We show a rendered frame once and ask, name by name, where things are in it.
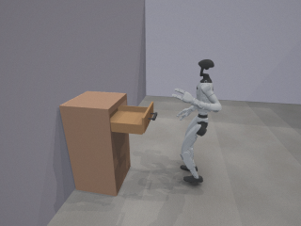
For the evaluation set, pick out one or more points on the robot right thigh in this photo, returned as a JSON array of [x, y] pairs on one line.
[[190, 125]]

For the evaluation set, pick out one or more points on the left robot shin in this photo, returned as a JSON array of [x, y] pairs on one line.
[[189, 163]]

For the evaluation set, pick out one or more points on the right robot forearm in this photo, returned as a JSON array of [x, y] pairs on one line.
[[192, 108]]

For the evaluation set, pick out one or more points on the right robot hand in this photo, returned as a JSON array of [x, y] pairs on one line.
[[186, 113]]

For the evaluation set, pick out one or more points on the cabinet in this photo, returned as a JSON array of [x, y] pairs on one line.
[[100, 159]]

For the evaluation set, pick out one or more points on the robot left upper arm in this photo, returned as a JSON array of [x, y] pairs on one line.
[[208, 91]]

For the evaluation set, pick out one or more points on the left robot forearm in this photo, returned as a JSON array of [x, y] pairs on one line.
[[206, 106]]

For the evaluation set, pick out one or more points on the left robot hand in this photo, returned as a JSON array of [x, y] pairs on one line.
[[187, 97]]

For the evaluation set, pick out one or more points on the drawer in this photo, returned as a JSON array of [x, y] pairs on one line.
[[131, 119]]

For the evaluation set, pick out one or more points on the handle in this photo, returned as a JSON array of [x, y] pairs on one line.
[[154, 116]]

